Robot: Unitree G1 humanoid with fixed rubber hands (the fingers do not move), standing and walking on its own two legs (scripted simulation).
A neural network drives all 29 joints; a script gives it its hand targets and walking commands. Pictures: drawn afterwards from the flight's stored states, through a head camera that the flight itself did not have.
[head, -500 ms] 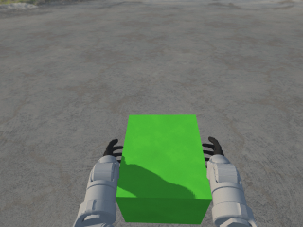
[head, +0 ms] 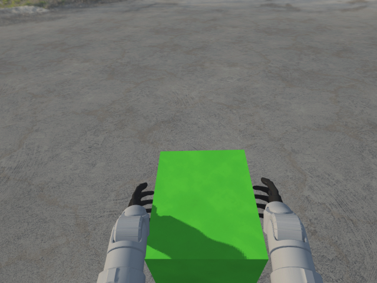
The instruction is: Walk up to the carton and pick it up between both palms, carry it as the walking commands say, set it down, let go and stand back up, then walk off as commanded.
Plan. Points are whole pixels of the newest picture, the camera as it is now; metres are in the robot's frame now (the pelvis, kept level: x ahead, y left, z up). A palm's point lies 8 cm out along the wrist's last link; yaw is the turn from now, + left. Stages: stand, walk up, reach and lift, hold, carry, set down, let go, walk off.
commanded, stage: reach and lift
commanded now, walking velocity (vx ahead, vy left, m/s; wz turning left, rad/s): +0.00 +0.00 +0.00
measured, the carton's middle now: (203, 215) +0.33 +0.00 -0.04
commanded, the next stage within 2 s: hold in 0.26 s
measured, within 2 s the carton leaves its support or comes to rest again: neither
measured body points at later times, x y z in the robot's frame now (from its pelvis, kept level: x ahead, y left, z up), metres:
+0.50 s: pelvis -0.01 +0.00 +0.00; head -0.08 +0.00 +0.44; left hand +0.28 +0.16 +0.03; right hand +0.29 -0.16 +0.03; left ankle -0.01 +0.13 -0.75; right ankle +0.02 -0.12 -0.75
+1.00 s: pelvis -0.01 +0.00 +0.00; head -0.09 -0.01 +0.44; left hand +0.28 +0.16 +0.03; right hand +0.29 -0.16 +0.03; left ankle -0.01 +0.13 -0.75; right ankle +0.02 -0.12 -0.75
